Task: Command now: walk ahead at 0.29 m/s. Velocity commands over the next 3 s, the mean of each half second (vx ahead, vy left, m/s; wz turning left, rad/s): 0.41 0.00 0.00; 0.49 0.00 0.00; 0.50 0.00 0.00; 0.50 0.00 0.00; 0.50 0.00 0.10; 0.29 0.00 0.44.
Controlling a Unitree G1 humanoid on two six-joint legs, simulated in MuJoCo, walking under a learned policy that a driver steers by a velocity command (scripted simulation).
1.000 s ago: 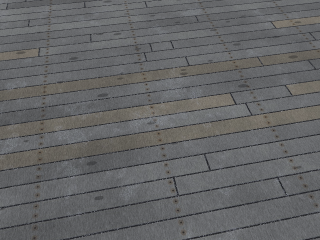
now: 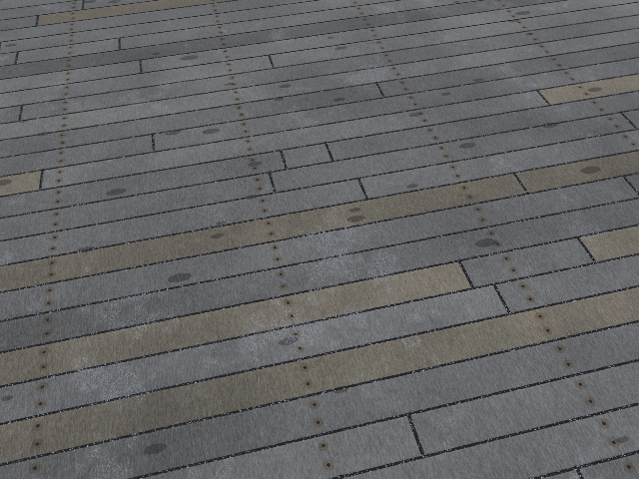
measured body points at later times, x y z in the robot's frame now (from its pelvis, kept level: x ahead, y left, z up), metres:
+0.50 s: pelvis +0.13 +0.01 +0.00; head +0.16 -0.01 +0.45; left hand +0.03 +0.24 -0.13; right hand +0.33 -0.22 -0.12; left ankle +0.28 +0.16 -0.70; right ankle +0.01 -0.12 -0.74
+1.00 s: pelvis +0.39 +0.06 +0.00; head +0.42 +0.06 +0.45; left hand +0.59 +0.30 -0.10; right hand +0.36 -0.19 -0.14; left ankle +0.28 +0.15 -0.74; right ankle +0.60 -0.08 -0.69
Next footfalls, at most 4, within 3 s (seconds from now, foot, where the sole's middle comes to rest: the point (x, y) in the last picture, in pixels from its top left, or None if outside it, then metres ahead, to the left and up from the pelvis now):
0.10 right None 0.05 -0.12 -0.78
0.58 left None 0.32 0.15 -0.78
1.14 right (367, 412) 0.67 -0.06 -0.78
1.70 left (261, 308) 0.96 0.19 -0.78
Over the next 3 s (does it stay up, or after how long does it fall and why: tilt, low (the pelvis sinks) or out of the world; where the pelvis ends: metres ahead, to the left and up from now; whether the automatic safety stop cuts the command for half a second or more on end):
stays up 1.45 0.12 -0.01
